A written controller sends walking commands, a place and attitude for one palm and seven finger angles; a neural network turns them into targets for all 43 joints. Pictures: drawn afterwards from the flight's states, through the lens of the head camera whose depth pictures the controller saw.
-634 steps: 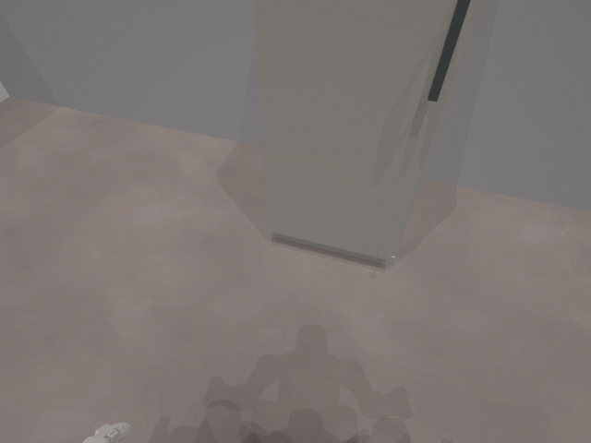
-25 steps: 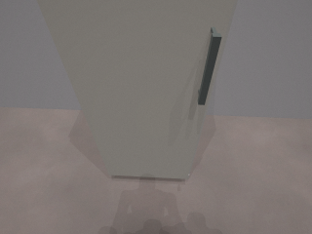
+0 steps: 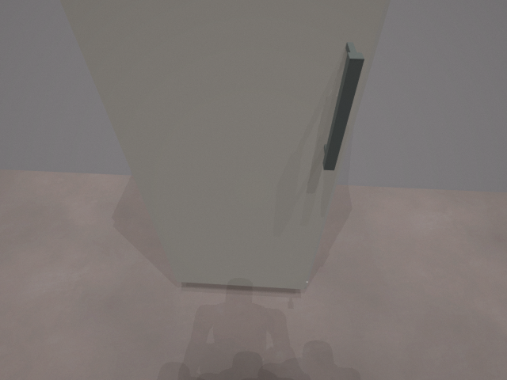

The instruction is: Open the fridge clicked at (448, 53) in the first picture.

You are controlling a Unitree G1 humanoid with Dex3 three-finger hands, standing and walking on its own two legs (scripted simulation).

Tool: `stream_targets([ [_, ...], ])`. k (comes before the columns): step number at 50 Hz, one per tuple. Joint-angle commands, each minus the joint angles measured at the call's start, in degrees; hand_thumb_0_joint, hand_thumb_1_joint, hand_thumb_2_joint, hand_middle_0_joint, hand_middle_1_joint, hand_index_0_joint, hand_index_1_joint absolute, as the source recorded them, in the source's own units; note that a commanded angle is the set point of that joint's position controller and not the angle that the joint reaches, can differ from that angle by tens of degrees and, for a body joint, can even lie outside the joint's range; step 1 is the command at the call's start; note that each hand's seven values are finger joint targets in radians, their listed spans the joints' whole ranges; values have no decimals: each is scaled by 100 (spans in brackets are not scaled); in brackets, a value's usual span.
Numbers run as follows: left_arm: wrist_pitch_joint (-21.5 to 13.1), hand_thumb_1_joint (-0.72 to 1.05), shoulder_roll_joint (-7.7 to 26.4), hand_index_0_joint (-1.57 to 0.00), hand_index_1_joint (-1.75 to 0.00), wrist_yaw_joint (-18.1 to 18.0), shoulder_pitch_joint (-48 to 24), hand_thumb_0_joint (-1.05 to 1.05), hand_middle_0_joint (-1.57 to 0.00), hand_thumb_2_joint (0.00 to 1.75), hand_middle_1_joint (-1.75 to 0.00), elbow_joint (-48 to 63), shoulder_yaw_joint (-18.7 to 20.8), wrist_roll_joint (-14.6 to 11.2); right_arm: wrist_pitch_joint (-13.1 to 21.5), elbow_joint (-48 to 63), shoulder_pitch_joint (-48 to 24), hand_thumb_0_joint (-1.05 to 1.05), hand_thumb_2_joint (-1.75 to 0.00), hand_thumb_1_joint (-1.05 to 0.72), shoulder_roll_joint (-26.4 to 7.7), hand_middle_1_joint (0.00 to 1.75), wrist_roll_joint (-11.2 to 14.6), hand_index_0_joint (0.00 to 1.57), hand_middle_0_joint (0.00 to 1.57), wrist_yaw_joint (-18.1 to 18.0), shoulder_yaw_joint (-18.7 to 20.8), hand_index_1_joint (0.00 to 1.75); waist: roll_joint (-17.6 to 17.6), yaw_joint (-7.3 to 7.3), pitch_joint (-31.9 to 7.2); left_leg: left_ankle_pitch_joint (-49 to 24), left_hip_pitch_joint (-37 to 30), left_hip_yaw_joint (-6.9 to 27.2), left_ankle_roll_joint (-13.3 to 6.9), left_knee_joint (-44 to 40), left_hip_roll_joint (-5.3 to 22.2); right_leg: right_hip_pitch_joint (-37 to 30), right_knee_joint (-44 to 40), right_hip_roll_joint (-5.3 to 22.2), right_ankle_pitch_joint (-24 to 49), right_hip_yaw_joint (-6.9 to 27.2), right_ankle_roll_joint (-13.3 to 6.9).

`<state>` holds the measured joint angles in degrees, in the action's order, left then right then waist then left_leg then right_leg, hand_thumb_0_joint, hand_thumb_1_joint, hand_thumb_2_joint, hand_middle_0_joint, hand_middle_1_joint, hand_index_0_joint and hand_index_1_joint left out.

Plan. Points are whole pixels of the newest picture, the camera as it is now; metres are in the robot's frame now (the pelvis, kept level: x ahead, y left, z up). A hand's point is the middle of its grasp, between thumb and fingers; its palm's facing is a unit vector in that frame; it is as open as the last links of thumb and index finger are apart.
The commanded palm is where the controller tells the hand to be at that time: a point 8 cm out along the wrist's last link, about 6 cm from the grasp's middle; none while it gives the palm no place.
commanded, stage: look again from close up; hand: right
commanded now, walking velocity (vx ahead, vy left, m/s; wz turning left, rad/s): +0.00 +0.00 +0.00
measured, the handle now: (338, 112) +0.54 -0.12 +0.15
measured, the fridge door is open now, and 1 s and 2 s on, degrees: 0 0 0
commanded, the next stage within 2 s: shuffle to correct the standing spot in 0.34 s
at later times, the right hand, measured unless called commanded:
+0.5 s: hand out of the picture +0.00 -0.15 -0.18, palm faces +0.01 +0.99 -0.15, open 7.4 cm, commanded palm none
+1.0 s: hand out of the picture +0.02 -0.09 -0.18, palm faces +0.07 +0.99 -0.10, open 7.4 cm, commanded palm none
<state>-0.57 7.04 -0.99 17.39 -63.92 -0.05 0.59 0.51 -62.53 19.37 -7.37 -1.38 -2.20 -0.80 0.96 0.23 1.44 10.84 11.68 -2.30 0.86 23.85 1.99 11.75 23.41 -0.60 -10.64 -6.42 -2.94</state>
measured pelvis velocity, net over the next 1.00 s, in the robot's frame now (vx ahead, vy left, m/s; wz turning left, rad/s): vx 0.09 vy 0.04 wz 0.02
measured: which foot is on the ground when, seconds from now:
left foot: down 0.00-1.00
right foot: down 0.00-0.80, up 0.82-0.98, down 1.00-1.00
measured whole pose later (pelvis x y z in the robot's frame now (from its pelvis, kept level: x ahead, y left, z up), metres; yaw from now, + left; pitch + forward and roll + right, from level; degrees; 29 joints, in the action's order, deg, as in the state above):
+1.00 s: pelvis +0.09 +0.04 -0.01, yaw +1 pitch +1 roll +1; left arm -0.6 7.9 -2.3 15.6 -63.4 1.0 0.5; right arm 1.9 -63.7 24.8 -4.4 -1.7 -2.3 0.4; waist 1.1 -1.9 2.7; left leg 20.4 7.7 -4.2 -2.3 27.5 -2.0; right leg 16.7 32.6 2.2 -15.0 -5.4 -0.7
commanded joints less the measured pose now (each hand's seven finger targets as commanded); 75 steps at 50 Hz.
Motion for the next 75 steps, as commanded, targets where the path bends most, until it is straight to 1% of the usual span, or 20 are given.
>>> stream_targets([
  [1, -104, 90, 583, -20, -30, -38, 337, 0, -20, 90, -30, 149, 113, 2, 90, 157, 441, 0, -90, -90, -424, 30, 27, 20, 20, -22, 110, 30, -101, -35, 319, 61, 119, 475, -236, -403, 387, 284, -764, 753, -681, 868, 133],
  [22, -125, 90, 509, -20, -30, -54, 377, 0, -20, 90, -30, 90, 98, 0, 105, 123, 416, 0, -90, -90, -402, 30, 34, 20, 20, -31, 110, 30, -83, -32, 323, -133, 146, 513, -242, -415, 405, 84, -667, 750, -283, 741, 136],
  [30, -28, 90, 776, -20, -30, -51, 420, 0, -20, 90, -30, 120, 268, 65, -3, 148, 541, 0, -90, -90, -210, 30, -58, 20, 20, 95, 196, 30, -626, -41, 679, 1145, 627, -88, -223, 510, -32, 524, -1367, 1331, -2898, 1381, -165],
  [35, -65, 90, 673, -20, -30, -61, 467, 0, -20, 90, -30, 181, 302, 67, 48, 140, 749, 0, -90, -90, -142, 30, -57, 20, 20, 142, 244, 30, -305, -95, 735, 932, 512, 24, -279, 344, 67, 607, -907, 1267, -2394, 1153, -212],
  [38, -107, 90, 429, -20, -30, -55, 396, 0, -20, 90, -30, 255, 254, 51, 113, 83, 951, 0, -90, -90, -322, 30, -32, 20, 20, 121, 287, 30, 390, -155, 709, 1183, 230, 759, -471, -240, 426, 839, -3, 800, -1686, 592, -41],
  [40, -123, 90, 182, -20, -30, -31, 296, 0, -20, 90, -30, 330, 184, 52, 148, -52, 1259, 0, -90, -90, -538, 30, 0, 20, 20, 71, 359, 30, 1405, -231, 605, 1118, -338, 1585, -797, -840, 974, 1381, 1256, 289, -1249, -126, 132],
  [42, -128, 90, 188, -20, -30, 2, -126, 0, -20, 90, -30, 524, 179, 68, 199, -116, 1549, 0, -90, -90, -530, 30, -11, 20, 20, 24, 381, 30, 1182, -375, 604, -349, -818, 2030, -1200, -988, 1411, 2124, 2421, 347, -1792, 18, 156],
  [45, -157, 90, 3, -20, -30, -37, -139, 0, -20, 90, -30, 434, 104, -3, 259, -60, 1238, 0, -90, -90, -411, 30, -41, 20, 20, -41, 335, 30, 230, -230, 202, -3321, -1085, 1368, -1280, -373, 1379, 1724, 2092, 420, -1662, 246, 260],
  [46, -159, 90, -66, -20, -30, -46, -53, 0, -20, 90, -30, 362, 74, -37, 254, -18, 1114, 0, -90, -90, -416, 30, -44, 20, 20, -63, 318, 30, 154, -172, 107, -4072, -1134, 1078, -1173, -160, 1208, 1408, 1561, 361, -1436, 159, 296],
  [48, -157, 90, -31, -20, -30, -105, 300, 0, -20, 90, -30, 197, 55, -70, 222, 53, 834, 0, -90, -90, -464, 30, 20, 20, 20, -73, 270, 30, 126, 57, -183, -4223, -722, 596, -795, 386, 791, 167, 211, 217, 7, 105, 296],
  [49, -177, 90, 199, -20, -30, -164, 484, 0, -20, 90, -30, 138, 104, -65, 198, 114, 753, 0, -90, -90, -471, 30, 65, 20, 20, -72, 264, 30, 90, 138, -334, -3866, -375, 469, -544, 667, 595, -553, -20, 410, 1340, 197, 205],
  [51, -154, 90, 543, -20, -30, -235, 583, 0, -20, 90, -30, 175, 183, -74, 108, 172, 778, 0, -90, -90, -229, 30, 61, 20, 20, -123, 215, 30, -358, 71, -443, -1558, 294, 266, -160, 449, 321, -1211, 557, 1269, 4324, 747, -222],
  [54, -51, 90, 600, -20, -30, -264, 231, 0, -20, 90, -30, 286, 179, -61, 2, 166, 789, 0, -90, -90, -336, 30, 18, 20, 20, -162, 245, 30, -818, -42, 55, -1046, 296, 224, -81, 452, 296, -877, 586, 1282, 5023, 783, -277],
  [59, 2, 90, 900, -20, -30, -278, 157, 0, -20, 90, -30, 479, 338, -28, -65, 381, 574, 0, -90, -90, -409, 30, 39, 20, 20, -132, 333, 30, -852, -17, -559, 432, 573, 60, -8, 987, 159, -1582, 561, 1625, 6100, 1038, -551],
  [63, 58, 90, 970, -20, -30, -237, -175, 0, -20, 90, -30, 626, 407, 22, -107, 556, 347, 0, -90, -90, -418, 30, -3, 20, 20, -75, 387, 30, -637, -93, -503, 552, 358, 71, -46, 799, 133, -1043, 530, 1634, 4777, 1030, -591],
  [65, 89, 90, 822, -20, -30, -204, -370, 0, -20, 90, -30, 727, 398, 18, -83, 598, 390, 0, -90, -90, -564, 30, -51, 20, 20, -76, 415, 30, 26, -154, -497, -1699, -185, 352, -98, 301, 410, -311, 879, 1135, 2916, 654, -202],
  [66, 101, 90, 627, -20, -30, -168, -344, 0, -20, 90, -30, 765, 366, 11, -43, 603, 433, 0, -90, -90, -733, 30, -74, 20, 20, -95, 423, 30, 626, -165, -606, -3191, -589, 669, -172, 306, 822, 131, 1141, 729, 1760, 303, 50],
  [68, 201, 90, 388, -20, -30, -130, -620, 0, -20, 90, -30, 857, 301, 25, -21, 552, 539, 0, -90, -90, -856, 30, -51, 20, 20, -129, 398, 30, 1394, -325, -338, -5511, -1080, 1064, -439, 252, 1471, 1210, 1994, 120, -1781, 247, 255],
  [71, 241, 90, 366, -20, -30, -95, -542, 0, -20, 90, -30, 765, 289, -7, -5, 726, 136, 0, -90, -90, -792, 30, -43, 20, 20, -127, 341, 30, 1012, -159, -173, -4666, -764, 882, -876, 146, 1366, 1266, 2759, 183, -1723, 567, 288],
  [75, 226, 90, 364, -20, -30, -39, -593, 0, -20, 90, -30, 673, 240, -21, 33, 801, -67, 0, -90, -90, -986, 30, -25, 20, 20, -57, 324, 30, 664, -111, 104, -3165, -208, 843, -1133, -103, 1172, 830, 1971, 219, -1428, 441, 399],
])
